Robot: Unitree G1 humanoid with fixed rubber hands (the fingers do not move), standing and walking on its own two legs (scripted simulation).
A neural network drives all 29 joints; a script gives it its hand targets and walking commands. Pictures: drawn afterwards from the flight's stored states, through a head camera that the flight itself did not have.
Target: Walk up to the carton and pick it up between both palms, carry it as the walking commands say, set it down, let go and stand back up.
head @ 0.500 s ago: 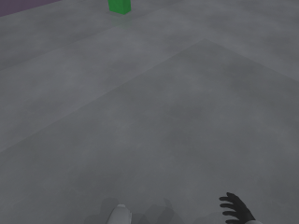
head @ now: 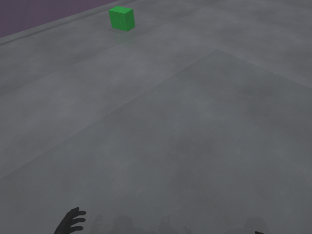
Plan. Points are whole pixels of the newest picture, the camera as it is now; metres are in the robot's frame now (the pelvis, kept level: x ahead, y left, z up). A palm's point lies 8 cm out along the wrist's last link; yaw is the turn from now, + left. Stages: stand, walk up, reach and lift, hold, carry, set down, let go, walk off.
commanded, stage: walk up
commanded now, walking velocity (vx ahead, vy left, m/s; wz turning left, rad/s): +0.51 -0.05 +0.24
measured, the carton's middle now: (122, 18) +3.05 +0.45 -0.63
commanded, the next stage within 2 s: none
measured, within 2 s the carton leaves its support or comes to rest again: neither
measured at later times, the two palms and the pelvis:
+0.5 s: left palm (67, 211) +0.24 +0.28 -0.12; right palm (216, 143) +0.44 -0.21 -0.10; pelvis +0.25 +0.01 -0.01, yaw +4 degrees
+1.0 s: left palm (77, 157) +0.43 +0.30 -0.13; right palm (198, 97) +0.68 -0.19 -0.10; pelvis +0.50 +0.04 -0.01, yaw +5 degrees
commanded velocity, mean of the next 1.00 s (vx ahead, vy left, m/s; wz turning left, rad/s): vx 0.49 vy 0.15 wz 0.07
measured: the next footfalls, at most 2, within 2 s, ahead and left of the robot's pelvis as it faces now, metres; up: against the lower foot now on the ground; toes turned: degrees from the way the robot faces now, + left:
left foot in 0.36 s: +0.35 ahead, +0.16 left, +0.00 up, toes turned +4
right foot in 0.60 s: +0.34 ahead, -0.11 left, +0.00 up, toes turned -3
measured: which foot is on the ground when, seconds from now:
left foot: up 0.00-0.34, down 0.36-0.60, up 0.62-0.94, down 0.96-1.00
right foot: down 0.00-0.38, up 0.40-0.58, down 0.60-0.96, up 0.98-1.00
